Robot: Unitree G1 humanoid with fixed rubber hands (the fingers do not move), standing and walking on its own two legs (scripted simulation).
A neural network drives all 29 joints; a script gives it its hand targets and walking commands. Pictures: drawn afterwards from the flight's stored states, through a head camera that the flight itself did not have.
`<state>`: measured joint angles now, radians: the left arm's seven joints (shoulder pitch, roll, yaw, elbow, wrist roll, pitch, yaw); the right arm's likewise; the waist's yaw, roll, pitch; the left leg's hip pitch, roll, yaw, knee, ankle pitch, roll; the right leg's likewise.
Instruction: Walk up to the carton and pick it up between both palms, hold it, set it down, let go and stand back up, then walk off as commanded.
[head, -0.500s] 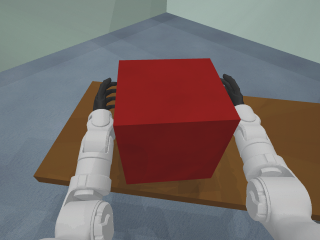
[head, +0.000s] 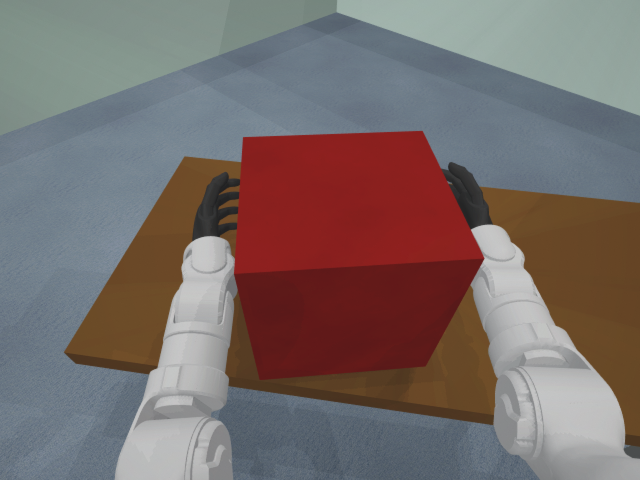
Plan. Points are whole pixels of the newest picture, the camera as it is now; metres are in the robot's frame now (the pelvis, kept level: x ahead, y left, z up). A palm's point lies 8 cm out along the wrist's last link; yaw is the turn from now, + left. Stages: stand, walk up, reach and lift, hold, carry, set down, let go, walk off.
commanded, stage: set down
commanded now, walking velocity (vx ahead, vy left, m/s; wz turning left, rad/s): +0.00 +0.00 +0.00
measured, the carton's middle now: (339, 258) +0.40 +0.00 +0.06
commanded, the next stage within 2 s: none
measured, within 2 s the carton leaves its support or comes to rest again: rests again in 0.56 s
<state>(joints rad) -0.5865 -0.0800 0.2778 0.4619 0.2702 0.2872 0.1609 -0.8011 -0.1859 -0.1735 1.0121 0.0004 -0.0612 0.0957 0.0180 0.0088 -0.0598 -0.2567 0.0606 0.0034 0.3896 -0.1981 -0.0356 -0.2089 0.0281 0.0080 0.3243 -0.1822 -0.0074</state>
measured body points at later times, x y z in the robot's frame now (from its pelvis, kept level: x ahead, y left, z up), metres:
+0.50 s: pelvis +0.00 +0.00 +0.00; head +0.02 +0.00 +0.45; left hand +0.39 +0.16 +0.09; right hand +0.43 -0.17 +0.10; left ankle +0.00 +0.14 -0.75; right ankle -0.01 -0.12 -0.75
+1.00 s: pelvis +0.00 +0.00 +0.00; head +0.02 +0.00 +0.45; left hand +0.39 +0.16 +0.09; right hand +0.43 -0.17 +0.09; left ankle +0.00 +0.14 -0.75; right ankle -0.01 -0.12 -0.75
